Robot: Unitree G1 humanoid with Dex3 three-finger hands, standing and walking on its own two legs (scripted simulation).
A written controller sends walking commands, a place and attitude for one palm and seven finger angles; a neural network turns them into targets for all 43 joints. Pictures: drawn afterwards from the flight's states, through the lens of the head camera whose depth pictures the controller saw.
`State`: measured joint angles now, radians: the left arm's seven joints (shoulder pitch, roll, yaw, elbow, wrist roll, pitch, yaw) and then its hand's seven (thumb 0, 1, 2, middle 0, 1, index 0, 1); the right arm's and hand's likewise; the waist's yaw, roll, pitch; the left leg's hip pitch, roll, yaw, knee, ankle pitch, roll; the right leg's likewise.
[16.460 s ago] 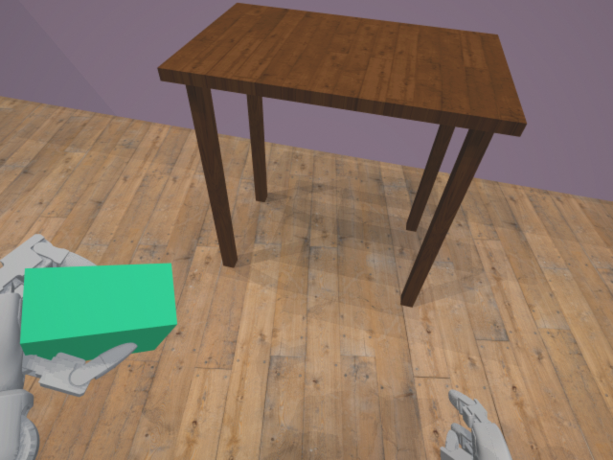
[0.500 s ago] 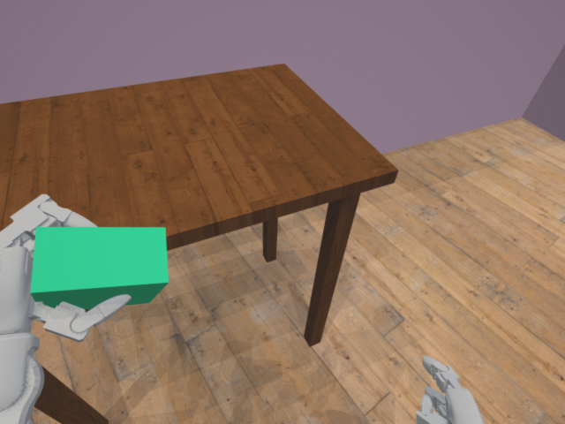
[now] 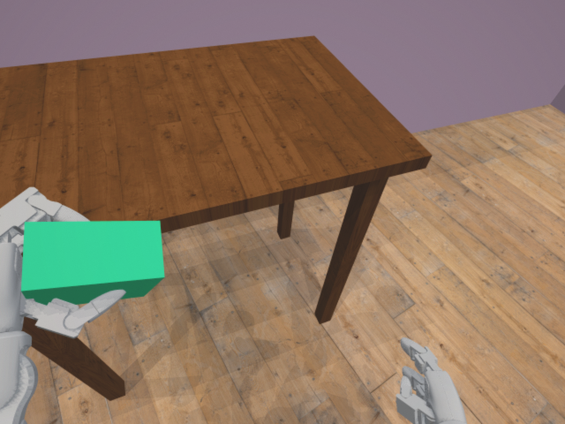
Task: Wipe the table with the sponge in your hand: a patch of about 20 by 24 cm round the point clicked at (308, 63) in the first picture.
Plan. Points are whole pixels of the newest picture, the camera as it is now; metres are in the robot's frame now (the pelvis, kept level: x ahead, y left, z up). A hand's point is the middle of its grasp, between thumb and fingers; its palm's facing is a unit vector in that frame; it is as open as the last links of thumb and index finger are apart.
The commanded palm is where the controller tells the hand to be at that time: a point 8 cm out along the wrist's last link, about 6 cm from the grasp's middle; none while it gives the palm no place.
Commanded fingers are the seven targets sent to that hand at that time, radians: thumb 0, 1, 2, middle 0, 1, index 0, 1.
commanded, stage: come to a stop and stand still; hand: left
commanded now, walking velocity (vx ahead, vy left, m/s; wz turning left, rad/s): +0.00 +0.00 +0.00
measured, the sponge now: (114, 264) +0.24 +0.22 +0.14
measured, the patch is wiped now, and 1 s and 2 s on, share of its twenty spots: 0.00 0.00 0.00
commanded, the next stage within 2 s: look again from close up in 0.46 s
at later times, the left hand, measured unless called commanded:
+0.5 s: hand (88, 243) +0.25 +0.24 +0.17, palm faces +0.36 -0.86 -0.37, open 10.0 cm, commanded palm +0.19 +0.28 +0.18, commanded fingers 0.00 0.10 1.30 -1.20 -1.60 -1.20 -1.60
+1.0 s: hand (73, 251) +0.24 +0.25 +0.16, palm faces +0.39 -0.85 -0.36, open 10.0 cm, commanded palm +0.18 +0.29 +0.18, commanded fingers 0.00 0.10 1.30 -1.20 -1.60 -1.20 -1.60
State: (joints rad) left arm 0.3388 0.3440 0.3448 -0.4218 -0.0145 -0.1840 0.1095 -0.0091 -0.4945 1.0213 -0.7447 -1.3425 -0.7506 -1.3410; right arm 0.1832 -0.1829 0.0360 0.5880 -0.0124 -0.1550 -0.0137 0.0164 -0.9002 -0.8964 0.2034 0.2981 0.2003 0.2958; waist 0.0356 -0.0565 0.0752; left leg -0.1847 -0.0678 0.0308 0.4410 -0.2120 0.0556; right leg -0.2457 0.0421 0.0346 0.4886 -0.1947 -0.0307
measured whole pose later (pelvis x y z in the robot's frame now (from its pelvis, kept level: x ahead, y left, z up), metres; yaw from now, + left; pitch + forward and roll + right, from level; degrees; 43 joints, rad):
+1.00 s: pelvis +0.03 +0.00 +0.01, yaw +1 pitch +0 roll -1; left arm 0.43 0.36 0.33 -0.44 -0.04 -0.20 0.11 -0.01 -0.50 1.02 -0.75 -1.34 -0.75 -1.34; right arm 0.21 -0.20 0.03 0.57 0.00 -0.08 -0.03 0.01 -0.90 -0.90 0.20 0.30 0.20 0.30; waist 0.02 -0.01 0.01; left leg -0.18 -0.05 0.01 0.42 -0.24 0.05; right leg -0.19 0.06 0.02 0.38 -0.17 -0.03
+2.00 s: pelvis +0.16 -0.02 -0.01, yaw +0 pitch -1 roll +0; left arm 0.42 0.34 0.37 -0.50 -0.03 -0.17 0.14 -0.01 -0.50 1.03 -0.75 -1.34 -0.75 -1.34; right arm 0.20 -0.17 0.04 0.61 0.00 -0.12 -0.03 0.01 -0.90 -0.90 0.21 0.30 0.20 0.30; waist 0.03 0.03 0.08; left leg -0.31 0.08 0.04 0.69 -0.38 -0.04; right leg -0.31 0.00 -0.09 0.56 -0.24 -0.05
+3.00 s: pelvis +0.13 -0.03 +0.00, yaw +0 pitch -2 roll +0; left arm 0.22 0.44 0.45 -0.27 -0.04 -0.26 0.10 -0.01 -0.50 1.03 -0.75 -1.34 -0.75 -1.34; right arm 0.26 -0.22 0.02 0.64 0.01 -0.15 -0.02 0.02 -0.90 -0.90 0.20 0.30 0.20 0.30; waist 0.05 0.01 0.05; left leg -0.26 0.00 0.03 0.52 -0.25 0.01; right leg -0.31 0.04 -0.03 0.47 -0.14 -0.05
